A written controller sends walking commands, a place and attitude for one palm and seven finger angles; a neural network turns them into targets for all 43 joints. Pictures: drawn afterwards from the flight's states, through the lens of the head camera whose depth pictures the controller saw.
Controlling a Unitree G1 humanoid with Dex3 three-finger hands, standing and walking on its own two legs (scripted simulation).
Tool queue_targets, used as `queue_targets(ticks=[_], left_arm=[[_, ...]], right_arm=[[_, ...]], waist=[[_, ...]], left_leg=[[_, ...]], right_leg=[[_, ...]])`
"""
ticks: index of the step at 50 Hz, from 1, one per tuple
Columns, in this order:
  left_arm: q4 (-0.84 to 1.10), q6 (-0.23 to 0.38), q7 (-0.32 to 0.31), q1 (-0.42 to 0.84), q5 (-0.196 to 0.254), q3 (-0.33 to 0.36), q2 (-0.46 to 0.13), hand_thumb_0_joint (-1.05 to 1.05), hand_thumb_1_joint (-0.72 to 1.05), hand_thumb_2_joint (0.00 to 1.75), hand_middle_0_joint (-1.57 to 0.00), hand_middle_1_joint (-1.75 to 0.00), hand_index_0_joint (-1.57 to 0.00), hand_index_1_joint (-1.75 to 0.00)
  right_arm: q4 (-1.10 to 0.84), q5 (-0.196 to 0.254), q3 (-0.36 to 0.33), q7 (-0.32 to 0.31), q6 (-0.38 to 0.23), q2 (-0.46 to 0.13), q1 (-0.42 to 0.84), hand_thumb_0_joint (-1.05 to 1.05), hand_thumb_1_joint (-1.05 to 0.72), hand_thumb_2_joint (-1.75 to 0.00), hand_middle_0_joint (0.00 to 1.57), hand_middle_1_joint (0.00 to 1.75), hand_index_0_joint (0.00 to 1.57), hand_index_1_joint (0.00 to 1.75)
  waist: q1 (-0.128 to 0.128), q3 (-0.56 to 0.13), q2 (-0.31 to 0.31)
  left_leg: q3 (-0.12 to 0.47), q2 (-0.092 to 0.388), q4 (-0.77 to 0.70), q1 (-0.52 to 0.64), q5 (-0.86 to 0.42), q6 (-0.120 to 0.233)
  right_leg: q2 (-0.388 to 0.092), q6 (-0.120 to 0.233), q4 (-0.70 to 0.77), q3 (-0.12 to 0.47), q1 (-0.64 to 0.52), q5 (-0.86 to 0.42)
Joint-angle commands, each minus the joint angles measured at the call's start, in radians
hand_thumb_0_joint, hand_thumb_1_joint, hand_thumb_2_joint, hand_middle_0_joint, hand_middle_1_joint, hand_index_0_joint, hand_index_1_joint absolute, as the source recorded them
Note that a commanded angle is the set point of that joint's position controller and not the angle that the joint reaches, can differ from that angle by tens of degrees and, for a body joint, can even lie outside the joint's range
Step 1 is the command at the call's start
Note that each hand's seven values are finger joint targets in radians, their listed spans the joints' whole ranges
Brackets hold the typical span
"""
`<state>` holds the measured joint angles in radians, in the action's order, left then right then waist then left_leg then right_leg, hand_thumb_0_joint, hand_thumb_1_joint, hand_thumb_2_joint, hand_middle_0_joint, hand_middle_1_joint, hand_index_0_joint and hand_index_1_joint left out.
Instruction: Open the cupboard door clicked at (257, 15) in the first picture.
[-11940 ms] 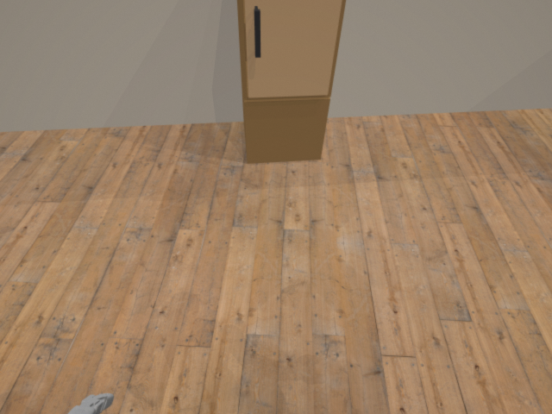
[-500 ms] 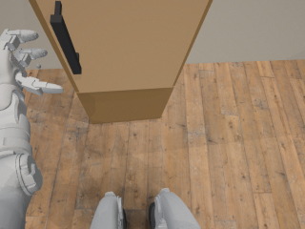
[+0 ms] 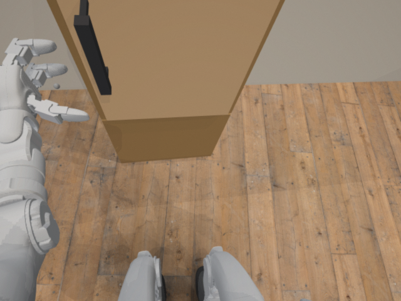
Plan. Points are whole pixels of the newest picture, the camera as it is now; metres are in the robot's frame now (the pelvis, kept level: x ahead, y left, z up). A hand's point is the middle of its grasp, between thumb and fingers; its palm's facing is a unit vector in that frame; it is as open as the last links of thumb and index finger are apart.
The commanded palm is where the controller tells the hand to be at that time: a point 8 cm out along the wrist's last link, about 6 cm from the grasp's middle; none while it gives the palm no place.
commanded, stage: move the hooked fingers beside the handle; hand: left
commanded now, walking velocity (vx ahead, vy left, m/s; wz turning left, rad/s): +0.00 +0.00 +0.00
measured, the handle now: (96, 52) +0.57 +0.17 +0.06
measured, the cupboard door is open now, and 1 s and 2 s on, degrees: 0 0 0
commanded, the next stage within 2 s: slide the fingers in behind the handle in 0.94 s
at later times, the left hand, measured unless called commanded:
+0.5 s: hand (57, 84) +0.51 +0.23 +0.05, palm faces +0.09 -1.00 -0.02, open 14.0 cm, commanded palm +0.48 +0.26 +0.05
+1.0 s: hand (56, 85) +0.51 +0.23 +0.04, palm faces +0.10 -1.00 -0.01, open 13.9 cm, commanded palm +0.48 +0.26 +0.05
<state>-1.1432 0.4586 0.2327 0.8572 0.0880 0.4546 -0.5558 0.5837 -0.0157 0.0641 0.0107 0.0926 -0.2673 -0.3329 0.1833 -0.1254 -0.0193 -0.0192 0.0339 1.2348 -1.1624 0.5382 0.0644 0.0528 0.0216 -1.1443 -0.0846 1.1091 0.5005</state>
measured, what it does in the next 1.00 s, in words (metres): stands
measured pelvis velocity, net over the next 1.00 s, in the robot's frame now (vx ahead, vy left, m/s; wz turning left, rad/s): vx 0.00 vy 0.00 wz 0.00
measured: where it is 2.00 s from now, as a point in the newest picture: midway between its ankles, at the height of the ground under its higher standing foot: outside the picture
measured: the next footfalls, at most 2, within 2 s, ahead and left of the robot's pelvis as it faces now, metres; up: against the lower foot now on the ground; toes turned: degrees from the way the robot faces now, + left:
none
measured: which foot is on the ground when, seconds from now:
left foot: down 0.00-1.00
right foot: down 0.00-1.00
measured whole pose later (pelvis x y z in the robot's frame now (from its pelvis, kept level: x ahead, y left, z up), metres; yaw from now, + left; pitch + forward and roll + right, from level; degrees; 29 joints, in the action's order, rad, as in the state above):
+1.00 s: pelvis +0.00 +0.00 +0.00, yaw +0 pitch +27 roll -5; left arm -1.15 0.44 0.25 0.85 0.10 0.45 -0.56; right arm 0.60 -0.01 0.07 0.01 0.11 -0.27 -0.35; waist 0.18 -0.13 -0.02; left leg -0.02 0.04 1.23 -1.15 0.54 0.06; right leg 0.06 0.02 -1.13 -0.08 1.10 0.50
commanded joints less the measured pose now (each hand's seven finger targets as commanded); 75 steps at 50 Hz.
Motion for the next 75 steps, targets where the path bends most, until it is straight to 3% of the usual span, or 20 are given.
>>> queue_targets(ticks=[1,3,7,8,16,20,22,29,32,35,41,45,48,52,54,57,62,64,70,75], left_arm=[[0.255,0.104,0.026,0.431,0.025,-0.005,-0.243,0.0,-0.5,0.3,-0.3,-1.2,-0.3,-1.2],[0.195,0.071,0.043,0.409,0.035,-0.066,-0.157,0.0,-0.5,0.3,-0.3,-1.2,-0.3,-1.2],[0.092,0.001,0.038,0.393,0.028,-0.069,-0.16,0.0,-0.5,0.3,-0.3,-1.2,-0.3,-1.2],[0.102,0.005,0.031,0.421,0.027,-0.069,-0.16,0.0,-0.5,0.3,-0.3,-1.2,-0.3,-1.2],[0.242,0.114,-0.042,0.449,-0.008,0.04,-0.292,0.0,-0.5,0.3,-0.3,-1.2,-0.3,-1.2],[0.152,0.064,-0.021,0.341,-0.017,0.016,-0.266,0.0,-0.5,0.3,-0.3,-1.2,-0.3,-1.2],[0.135,0.037,-0.003,0.349,-0.002,-0.015,-0.235,0.0,-0.5,0.3,-0.3,-1.2,-0.3,-1.2],[0.236,0.092,0.022,0.468,0.038,-0.042,-0.193,0.0,-0.5,0.3,-0.3,-1.2,-0.3,-1.2],[0.158,0.081,0.011,0.463,0.024,-0.067,-0.167,0.0,-0.5,0.3,-0.3,-1.2,-0.3,-1.2],[0.112,0.055,-0.001,0.476,0.008,-0.029,-0.229,0.0,-0.5,0.3,-0.3,-1.2,-0.3,-1.2],[0.25,0.086,-0.002,0.43,0.01,0.029,-0.294,0.0,-0.5,0.3,-0.3,-1.2,-0.3,-1.2],[0.212,0.06,0.012,0.354,0.022,0.01,-0.255,0.0,-0.5,0.3,-0.3,-1.2,-0.3,-1.2],[0.17,0.034,0.024,0.348,0.028,0.037,-0.292,0.0,-0.5,0.3,-0.3,-1.2,-0.3,-1.2],[0.207,0.055,0.043,0.382,0.039,-0.001,-0.252,0.0,-0.5,0.3,-0.3,-1.2,-0.3,-1.2],[0.256,0.079,0.05,0.452,0.043,-0.056,-0.188,0.0,-0.5,0.3,-0.3,-1.2,-0.3,-1.2],[0.242,0.08,0.051,0.416,0.053,-0.091,-0.127,0.0,-0.5,0.3,-0.3,-1.2,-0.3,-1.2],[0.136,0.027,0.022,0.366,0.043,-0.048,-0.16,0.0,-0.5,0.3,-0.3,-1.2,-0.3,-1.2],[0.193,0.039,-0.005,0.407,0.028,-0.032,-0.194,0.0,-0.5,0.3,-0.3,-1.2,-0.3,-1.2],[0.271,0.121,-0.069,0.47,0.005,-0.034,-0.176,0.0,-0.5,0.3,-0.3,-1.2,-0.3,-1.2],[0.182,0.085,-0.068,0.404,-0.004,-0.084,-0.102,0.0,-0.5,0.3,-0.3,-1.2,-0.3,-1.2]], right_arm=[[-0.014,-0.004,-0.084,-0.008,-0.005,-0.197,-0.181,0.0,-0.9,-0.9,0.2,0.3,0.2,0.3],[-0.007,0.0,-0.085,-0.006,-0.002,-0.195,-0.191,0.0,-0.9,-0.9,0.2,0.3,0.2,0.3],[-0.001,0.003,-0.082,-0.014,0.008,-0.208,-0.2,0.0,-0.9,-0.9,0.2,0.3,0.2,0.3],[-0.002,0.0,-0.08,-0.016,0.005,-0.207,-0.203,0.0,-0.9,-0.9,0.2,0.3,0.2,0.3],[-0.013,-0.018,-0.086,-0.001,-0.009,-0.203,-0.202,0.0,-0.9,-0.9,0.2,0.3,0.2,0.3],[-0.023,-0.007,-0.082,0.002,0.007,-0.203,-0.201,0.0,-0.9,-0.9,0.2,0.3,0.2,0.3],[-0.032,0.0,-0.076,-0.001,0.014,-0.205,-0.196,0.0,-0.9,-0.9,0.2,0.3,0.2,0.3],[-0.005,-0.005,-0.085,-0.01,-0.002,-0.203,-0.195,0.0,-0.9,-0.9,0.2,0.3,0.2,0.3],[0.009,-0.005,-0.084,-0.011,-0.004,-0.202,-0.194,0.0,-0.9,-0.9,0.2,0.3,0.2,0.3],[0.008,-0.007,-0.078,-0.017,-0.003,-0.212,-0.201,0.0,-0.9,-0.9,0.2,0.3,0.2,0.3],[-0.02,-0.013,-0.079,-0.006,-0.002,-0.202,-0.193,0.0,-0.9,-0.9,0.2,0.3,0.2,0.3],[-0.028,0.0,-0.079,-0.002,0.007,-0.196,-0.192,0.0,-0.9,-0.9,0.2,0.3,0.2,0.3],[-0.029,0.002,-0.076,-0.012,0.007,-0.201,-0.195,0.0,-0.9,-0.9,0.2,0.3,0.2,0.3],[-0.021,0.004,-0.077,-0.015,0.001,-0.198,-0.187,0.0,-0.9,-0.9,0.2,0.3,0.2,0.3],[-0.004,-0.001,-0.082,-0.013,-0.005,-0.193,-0.189,0.0,-0.9,-0.9,0.2,0.3,0.2,0.3],[0.009,-0.004,-0.09,-0.009,-0.006,-0.195,-0.192,0.0,-0.9,-0.9,0.2,0.3,0.2,0.3],[0.001,-0.001,-0.085,-0.009,0.002,-0.198,-0.195,0.0,-0.9,-0.9,0.2,0.3,0.2,0.3],[-0.012,-0.004,-0.081,-0.008,0.002,-0.196,-0.195,0.0,-0.9,-0.9,0.2,0.3,0.2,0.3],[-0.01,-0.017,-0.088,0.005,-0.007,-0.188,-0.186,0.0,-0.9,-0.9,0.2,0.3,0.2,0.3],[-0.005,-0.014,-0.091,0.012,0.003,-0.189,-0.193,0.0,-0.9,-0.9,0.2,0.3,0.2,0.3]], waist=[[-0.004,-0.598,-0.228],[0.018,-0.541,-0.201],[0.03,-0.424,-0.126],[0.032,-0.419,-0.15],[-0.014,-0.602,-0.22],[-0.016,-0.515,-0.175],[0.005,-0.459,-0.144],[0.02,-0.514,-0.198],[0.037,-0.454,-0.181],[0.037,-0.443,-0.151],[-0.02,-0.636,-0.249],[-0.012,-0.565,-0.17],[-0.005,-0.502,-0.123],[0.005,-0.496,-0.145],[0.023,-0.518,-0.212],[0.023,-0.536,-0.219],[0.008,-0.459,-0.134],[-0.002,-0.501,-0.17],[0.002,-0.573,-0.201],[0.009,-0.535,-0.176]], left_leg=[[0.13,0.017,-0.13,0.578,-0.558,-0.056],[0.14,0.02,-0.138,0.574,-0.549,-0.054],[0.141,0.015,-0.159,0.469,-0.421,-0.044],[0.147,0.015,-0.159,0.477,-0.421,-0.045],[0.146,0.016,-0.135,0.565,-0.55,-0.066],[0.123,0.013,-0.151,0.494,-0.503,-0.052],[0.117,0.01,-0.162,0.451,-0.432,-0.042],[0.144,0.019,-0.15,0.554,-0.462,-0.054],[0.147,0.016,-0.15,0.512,-0.412,-0.052],[0.139,0.008,-0.14,0.447,-0.385,-0.041],[0.127,0.012,-0.111,0.563,-0.605,-0.056],[0.11,0.009,-0.128,0.497,-0.558,-0.042],[0.098,0.003,-0.128,0.406,-0.48,-0.028],[0.103,0.007,-0.134,0.445,-0.47,-0.034],[0.122,0.014,-0.129,0.535,-0.512,-0.045],[0.138,0.019,-0.129,0.589,-0.559,-0.056],[0.122,0.006,-0.142,0.466,-0.464,-0.043],[0.124,0.006,-0.144,0.495,-0.491,-0.046],[0.14,0.012,-0.13,0.563,-0.533,-0.062],[0.139,0.014,-0.141,0.551,-0.519,-0.063]], right_leg=[[0.01,0.007,0.111,0.045,-0.148,-0.328],[0.011,0.006,0.119,0.033,-0.109,-0.307],[0.007,0.004,0.133,0.026,-0.082,-0.242],[0.006,0.008,0.127,0.025,-0.058,-0.234],[0.01,0.012,0.098,0.036,-0.13,-0.295],[0.009,0.008,0.116,0.037,-0.163,-0.301],[0.01,0.004,0.133,0.04,-0.161,-0.274],[0.011,0.008,0.126,0.036,-0.087,-0.258],[0.009,0.007,0.127,0.034,-0.058,-0.226],[0.005,0.007,0.121,0.039,-0.078,-0.224],[0.007,0.01,0.092,0.045,-0.159,-0.363],[0.013,0.002,0.113,0.047,-0.212,-0.379],[0.012,0.0,0.12,0.057,-0.239,-0.367],[0.012,0.001,0.128,0.056,-0.201,-0.34],[0.013,0.005,0.122,0.046,-0.126,-0.324],[0.014,0.008,0.122,0.034,-0.088,-0.314],[0.009,0.005,0.128,0.034,-0.133,-0.289],[0.009,0.007,0.118,0.037,-0.136,-0.302],[0.012,0.009,0.102,0.036,-0.123,-0.303],[0.012,0.008,0.11,0.026,-0.109,-0.292]])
